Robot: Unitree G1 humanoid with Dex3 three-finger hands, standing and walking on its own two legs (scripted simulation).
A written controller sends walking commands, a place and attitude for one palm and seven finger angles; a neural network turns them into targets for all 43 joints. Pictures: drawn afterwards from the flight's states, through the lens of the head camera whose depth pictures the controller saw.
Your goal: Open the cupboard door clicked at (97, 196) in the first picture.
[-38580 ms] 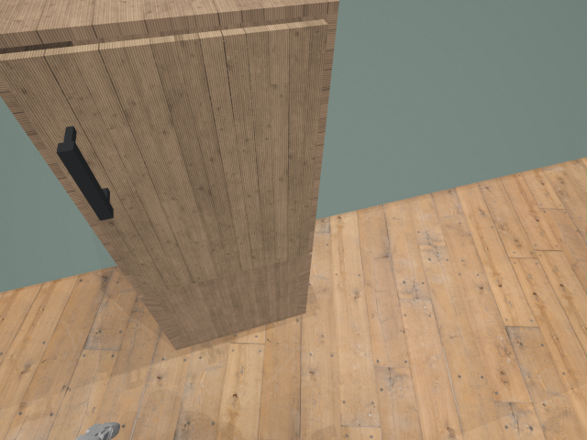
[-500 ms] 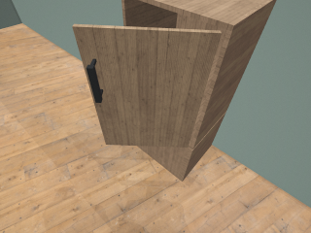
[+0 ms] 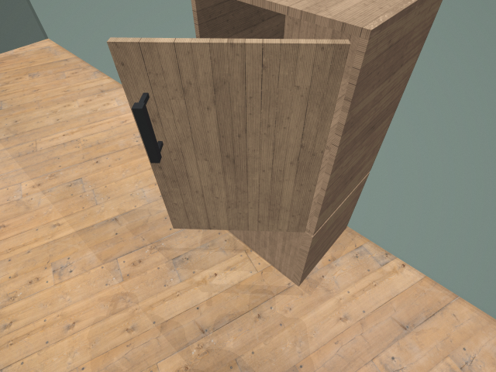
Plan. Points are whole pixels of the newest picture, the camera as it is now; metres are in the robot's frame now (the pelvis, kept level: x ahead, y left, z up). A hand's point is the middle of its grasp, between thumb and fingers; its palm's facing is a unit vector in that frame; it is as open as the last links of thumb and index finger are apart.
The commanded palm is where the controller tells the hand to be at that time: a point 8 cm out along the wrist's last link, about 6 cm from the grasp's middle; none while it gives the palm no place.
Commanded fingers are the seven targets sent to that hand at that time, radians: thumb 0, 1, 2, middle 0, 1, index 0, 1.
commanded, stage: look again from close up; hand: left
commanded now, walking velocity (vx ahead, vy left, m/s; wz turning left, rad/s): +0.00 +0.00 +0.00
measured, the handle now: (150, 129) +0.55 +0.24 +0.08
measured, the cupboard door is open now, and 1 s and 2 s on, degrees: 40 40 40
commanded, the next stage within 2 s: raise the hand with hooked fingers in 0.36 s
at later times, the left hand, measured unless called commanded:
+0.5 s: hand out of the picture +0.03 +0.16 -0.17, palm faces +0.06 -0.98 -0.20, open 7.3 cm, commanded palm +0.12 +0.21 -0.07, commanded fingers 0.00 0.83 0.87 -0.20 -0.34 -0.20 -0.34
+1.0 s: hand (126, 347) +0.16 +0.20 -0.03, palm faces +0.21 -0.97 -0.08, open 9.2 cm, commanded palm +0.17 +0.25 -0.01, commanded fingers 0.00 0.25 0.62 -0.25 -0.72 -0.25 -0.72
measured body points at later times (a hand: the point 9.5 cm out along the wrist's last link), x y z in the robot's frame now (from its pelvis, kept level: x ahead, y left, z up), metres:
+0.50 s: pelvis +0.03 -0.01 +0.00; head +0.05 -0.01 +0.45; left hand +0.03 +0.21 -0.15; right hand +0.03 -0.23 -0.16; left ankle +0.00 +0.10 -0.74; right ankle +0.04 -0.10 -0.74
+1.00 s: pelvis +0.02 -0.02 -0.06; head +0.07 +0.00 +0.39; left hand +0.15 +0.25 -0.02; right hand +0.28 -0.25 -0.09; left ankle +0.00 +0.10 -0.74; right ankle +0.04 -0.10 -0.74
